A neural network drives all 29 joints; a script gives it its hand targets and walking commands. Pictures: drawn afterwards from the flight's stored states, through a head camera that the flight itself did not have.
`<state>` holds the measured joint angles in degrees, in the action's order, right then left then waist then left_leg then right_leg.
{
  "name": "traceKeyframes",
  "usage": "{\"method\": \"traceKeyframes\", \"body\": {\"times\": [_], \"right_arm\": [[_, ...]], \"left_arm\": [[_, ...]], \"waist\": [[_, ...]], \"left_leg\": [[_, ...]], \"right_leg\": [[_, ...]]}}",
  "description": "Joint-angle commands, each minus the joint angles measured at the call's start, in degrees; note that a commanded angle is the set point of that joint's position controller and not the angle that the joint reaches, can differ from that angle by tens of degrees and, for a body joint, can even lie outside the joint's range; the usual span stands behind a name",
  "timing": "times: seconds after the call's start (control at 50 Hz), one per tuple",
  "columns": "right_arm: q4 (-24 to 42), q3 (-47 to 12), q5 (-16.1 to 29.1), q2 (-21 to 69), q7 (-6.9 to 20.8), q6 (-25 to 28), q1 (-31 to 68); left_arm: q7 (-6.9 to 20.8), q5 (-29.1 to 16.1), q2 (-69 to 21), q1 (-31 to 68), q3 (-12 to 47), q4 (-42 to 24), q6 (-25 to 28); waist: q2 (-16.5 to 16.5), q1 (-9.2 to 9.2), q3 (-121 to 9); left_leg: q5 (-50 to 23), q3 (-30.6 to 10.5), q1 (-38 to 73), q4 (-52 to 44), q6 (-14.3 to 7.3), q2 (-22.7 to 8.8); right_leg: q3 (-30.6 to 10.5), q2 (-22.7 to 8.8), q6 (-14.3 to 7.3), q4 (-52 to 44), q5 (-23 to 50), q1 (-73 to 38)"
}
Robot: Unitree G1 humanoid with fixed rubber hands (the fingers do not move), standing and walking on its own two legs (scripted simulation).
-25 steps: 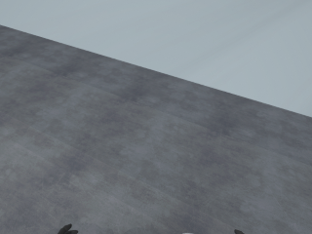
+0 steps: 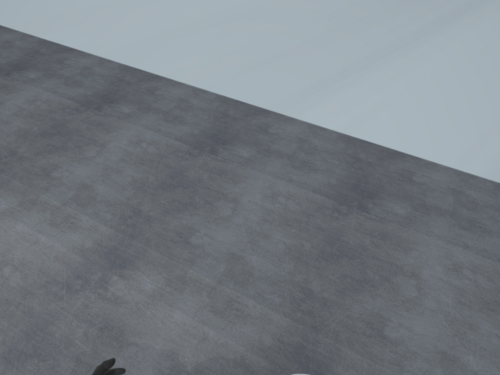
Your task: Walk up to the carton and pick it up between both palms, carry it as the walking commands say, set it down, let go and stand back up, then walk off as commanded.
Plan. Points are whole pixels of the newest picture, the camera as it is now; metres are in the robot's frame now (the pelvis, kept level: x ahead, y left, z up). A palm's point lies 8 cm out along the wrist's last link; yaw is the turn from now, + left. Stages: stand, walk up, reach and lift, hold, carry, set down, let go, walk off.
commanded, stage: walk off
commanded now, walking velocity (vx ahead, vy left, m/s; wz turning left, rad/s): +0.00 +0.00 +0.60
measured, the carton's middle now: out of the picture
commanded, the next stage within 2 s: stand in 1.46 s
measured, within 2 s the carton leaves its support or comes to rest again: neither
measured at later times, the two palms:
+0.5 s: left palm out of the picture +0.08 +0.27 -0.12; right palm out of the picture +0.09 -0.24 -0.13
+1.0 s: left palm out of the picture +0.05 +0.28 -0.13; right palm out of the picture +0.09 -0.24 -0.14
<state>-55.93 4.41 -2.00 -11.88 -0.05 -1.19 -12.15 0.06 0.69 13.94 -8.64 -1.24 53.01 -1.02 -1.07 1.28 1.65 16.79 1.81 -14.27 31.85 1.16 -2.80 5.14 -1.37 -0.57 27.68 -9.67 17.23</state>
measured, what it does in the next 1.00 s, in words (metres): lifts its right foot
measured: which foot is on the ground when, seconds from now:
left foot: down 0.00-1.00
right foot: down 0.00-0.60, up 0.62-1.00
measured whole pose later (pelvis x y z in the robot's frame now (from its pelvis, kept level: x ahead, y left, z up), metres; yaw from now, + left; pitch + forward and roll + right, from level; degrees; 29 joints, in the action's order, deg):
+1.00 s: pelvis -0.01 +0.01 -0.01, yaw +13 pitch +0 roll +1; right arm -55.8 4.4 -2.0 -12.7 -0.8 -1.0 -12.6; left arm -1.7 0.7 14.2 -5.3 -2.0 53.0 -2.8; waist 0.2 1.2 3.1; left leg 18.3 1.0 -17.8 35.7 -2.3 1.5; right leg 0.3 -0.9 1.7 44.0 -24.3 22.4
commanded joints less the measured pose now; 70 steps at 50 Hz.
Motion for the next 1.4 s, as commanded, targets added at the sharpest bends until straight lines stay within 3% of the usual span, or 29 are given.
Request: {"method": "traceKeyframes", "body": {"times": [0.0,0.08,0.22,0.28,0.3,0.34,0.38,0.4,0.44,0.5,0.54,0.56,0.58,0.62,0.64,0.66,0.7,0.74,0.86,0.92,0.96,0.98,1.02,1.04,1.08,1.12,1.18,1.24,1.38], "right_arm": [[1.2,-1.0,1.3,-3.8,-0.5,1.9,-1.4],[3.4,-0.4,1.9,-6.5,-0.4,1.5,-0.1],[4.3,1.1,1.7,-11.3,0.1,1.1,-0.5],[3.0,2.0,0.9,-12.0,-0.3,0.8,-1.7],[4.5,2.1,0.8,-12.8,-0.1,0.9,0.5],[6.2,1.0,1.7,-8.2,0.4,0.3,4.0],[5.4,0.9,1.1,-6.4,0.2,0.2,2.7],[4.7,1.0,0.7,-6.8,0.8,0.0,0.3],[4.6,0.0,1.2,-3.8,0.6,-0.4,-1.3],[4.1,0.8,1.4,-6.3,1.8,-0.7,-6.4],[1.5,0.5,1.1,-4.4,1.5,-0.1,-11.6],[2.2,2.2,0.4,-11.9,1.8,1.1,-11.0],[3.5,3.2,0.2,-19.0,1.5,1.8,-10.4],[2.9,2.3,0.3,-16.5,1.0,1.2,-9.2],[3.9,3.0,0.3,-16.2,0.8,1.0,-6.6],[4.0,2.1,0.4,-13.8,0.1,0.9,-3.7],[2.9,1.9,0.7,-12.2,-0.3,1.2,-6.9],[0.6,0.9,0.7,-8.7,-0.3,0.7,-10.4],[1.1,2.2,0.8,-12.8,-1.0,0.5,-8.4],[2.8,2.4,1.0,-12.5,-0.8,0.3,-4.7],[3.1,1.5,0.9,-9.8,-0.9,-0.1,-0.6],[4.0,1.9,1.1,-11.6,-0.7,-0.8,0.6],[6.1,0.5,1.7,-2.5,-2.1,-0.5,-1.6],[6.2,1.2,0.9,-5.9,-2.8,-0.9,2.2],[6.5,2.0,0.6,-9.3,-0.9,-1.7,3.6],[5.0,2.9,1.0,-10.5,0.5,-1.9,2.5],[6.3,2.7,0.6,-9.6,1.3,-2.0,2.3],[7.1,1.8,2.1,-5.7,2.0,-2.0,1.3],[9.3,0.1,0.7,-6.5,2.3,-0.1,5.2]], "left_arm": [[-1.1,0.0,5.0,-2.9,-0.9,0.1,1.6],[-1.8,0.6,7.0,-1.9,-1.7,-0.6,1.6],[-1.9,0.5,9.2,-0.8,-2.9,-2.0,0.4],[-2.1,1.3,6.7,1.0,-2.4,-2.8,0.6],[-1.9,0.7,7.9,1.8,-2.8,-4.0,0.6],[-2.2,0.5,12.2,-5.1,-3.8,-1.9,0.6],[-2.5,1.5,13.4,-4.7,-4.0,-2.3,0.3],[-2.2,2.0,11.6,-2.5,-3.7,-2.4,0.2],[-2.7,1.4,9.4,-0.7,-3.4,-2.8,0.1],[-1.8,1.2,10.5,3.8,-3.5,-3.4,-0.6],[-2.1,0.9,11.5,2.0,-3.9,-2.3,-1.1],[-1.9,0.4,7.7,0.3,-3.4,-2.3,-1.9],[-1.7,0.4,4.4,0.7,-2.0,-5.1,-2.3],[-2.2,0.3,6.4,8.9,-1.8,-6.4,-2.3],[-2.0,0.0,8.1,10.7,-2.6,-6.3,-2.2],[-1.5,-0.5,6.9,11.0,-2.5,-6.3,-1.9],[-1.7,0.2,4.3,9.4,-2.0,-5.8,-1.3],[-2.0,0.2,4.5,7.2,-2.4,-5.6,-1.3],[-2.0,0.0,5.6,10.8,-2.4,-7.1,-1.0],[-2.3,-0.7,3.3,10.0,-1.2,-6.9,-0.8],[-2.4,-1.2,5.3,1.8,-2.2,-4.3,-0.8],[-2.5,-1.0,6.7,-3.2,-2.5,-2.2,-0.1],[-3.5,0.1,12.4,-7.4,-3.6,-1.6,-0.3],[-3.3,1.2,14.6,-2.4,-4.1,-2.6,-1.0],[-2.7,0.6,7.1,5.4,-2.3,-5.0,-1.1],[-3.0,0.5,9.1,4.5,-2.7,-4.8,-0.5],[-2.2,-0.1,6.0,2.3,-1.7,-3.4,-0.4],[-3.1,0.5,10.3,3.7,-3.3,-3.8,-1.1],[-1.5,1.0,12.0,0.4,-4.3,-2.6,-0.6]], "waist": [[-0.2,-2.06,-6.7],[3.3,-1.17,-9.5],[-3.6,-1.27,-4.9],[-5.3,0.20,-0.9],[-1.1,0.07,-1.4],[6.6,-4.28,-2.8],[10.9,-4.13,-4.3],[11.4,-2.36,-4.3],[8.0,-1.53,0.8],[11.8,1.61,1.8],[3.7,3.09,2.0],[-10.1,4.29,1.1],[-23.5,2.45,1.6],[-8.8,3.86,2.1],[-3.3,4.19,0.8],[-7.7,2.92,0.0],[-8.9,3.10,-2.9],[-9.2,3.41,-4.3],[-8.6,4.41,-4.9],[-10.5,3.99,-4.8],[-9.2,-0.29,-4.8],[-3.9,-2.79,-3.7],[16.1,-2.80,-9.3],[12.6,-2.55,-2.1],[10.8,-0.85,4.1],[12.0,-0.96,4.1],[13.6,-1.43,4.4],[13.6,-0.37,4.7],[13.1,-3.72,-5.5]], "left_leg": [[-10.9,-2.2,1.2,-7.2,-1.5,-2.0],[-12.6,-2.3,-2.1,-2.4,-1.2,-2.5],[-9.3,-8.7,-8.6,-6.4,-2.8,-4.3],[-11.5,-13.5,-10.0,-7.3,-4.1,-5.8],[-10.7,-13.0,-12.3,-7.2,-4.2,-5.7],[-5.8,-6.6,-18.6,1.7,-1.7,-0.5],[9.0,1.2,-18.3,19.2,0.1,1.5],[11.9,0.4,-16.5,24.6,-0.3,-1.2],[14.3,-0.3,-14.1,21.2,-1.2,-2.5],[9.2,2.5,-5.8,14.6,-1.0,-0.2],[-1.2,-0.9,2.7,0.0,-1.3,-0.5],[-4.8,-18.5,3.9,-13.2,-4.0,-9.6],[-25.1,-36.0,4.4,-15.1,-6.5,-18.9],[-17.0,-30.5,-1.0,-16.1,-12.1,-17.8],[-14.0,-25.0,0.4,-14.3,-11.0,-12.3],[-16.4,-22.3,1.0,-12.8,-10.4,-9.8],[-37.7,-23.3,6.8,-9.2,-10.9,-11.2],[-44.4,-24.2,12.7,-7.6,-10.9,-10.2],[-41.6,-30.9,10.4,-8.8,-12.7,-10.1],[-40.7,-26.8,1.9,-7.9,-12.5,-8.4],[-35.8,-26.8,-2.3,-5.2,-9.9,-6.8],[-23.4,-23.2,-11.5,-0.8,-6.5,-3.9],[19.7,-4.5,-22.2,21.0,0.0,6.8],[16.6,-3.1,-23.3,31.4,-0.2,1.9],[9.1,-5.4,-22.4,34.0,0.3,-0.5],[6.7,-3.7,-21.8,36.0,2.2,0.7],[8.0,-2.4,-21.8,39.2,2.4,-0.1],[5.6,0.0,-19.2,32.3,3.7,-0.1],[9.3,4.4,-8.0,7.0,2.2,-0.9]], "right_leg": [[-6.2,-6.4,-1.4,-5.2,8.3,-7.8],[-4.7,-8.0,-0.9,-2.3,12.9,-11.9],[-2.7,-7.2,0.4,-0.1,-4.9,-8.7],[-0.9,-5.2,0.9,3.7,-2.9,-5.7],[-1.5,-4.5,1.2,2.8,-5.1,-6.9],[-8.2,-12.0,-1.4,-5.6,-12.3,-14.8],[-15.7,-22.3,-7.4,-12.9,-13.6,-13.1],[-13.7,-24.5,-8.2,-14.2,-11.8,-10.9],[-7.1,-20.0,-5.7,-11.2,-7.1,-3.7],[-0.9,-18.1,-3.4,-6.0,-1.9,2.4],[2.4,-16.7,0.0,4.9,-6.6,7.5],[6.6,-8.2,4.0,20.0,-16.0,11.8],[2.3,-1.4,5.7,29.9,-29.0,23.3],[-6.4,-5.1,3.1,34.5,-21.8,18.2],[-5.4,-5.1,3.0,33.2,-18.0,17.8],[-5.4,-5.2,2.8,33.0,-15.3,17.1],[-5.4,-4.1,2.2,34.1,-15.4,16.9],[-7.8,-3.0,3.0,33.2,-16.5,18.0],[-8.0,0.1,3.6,24.2,-19.2,13.1],[-5.4,0.8,4.1,17.5,-15.1,4.9],[-5.3,1.7,4.3,3.8,-8.8,-5.1],[-4.8,0.3,4.2,-5.5,0.0,-15.8],[-26.7,-28.3,-1.5,-12.6,0.7,-22.0],[-23.9,-28.4,-5.8,-16.2,-10.4,-11.0],[-13.4,-19.0,-2.0,-16.3,-17.3,-3.6],[-9.8,-16.8,-2.1,-14.8,-9.7,-5.5],[-5.8,-18.2,-3.0,-13.5,-2.8,-5.4],[-2.8,-18.2,-2.2,-15.2,-12.7,-6.6],[4.5,-24.8,-4.6,0.1,16.9,-16.2]]}}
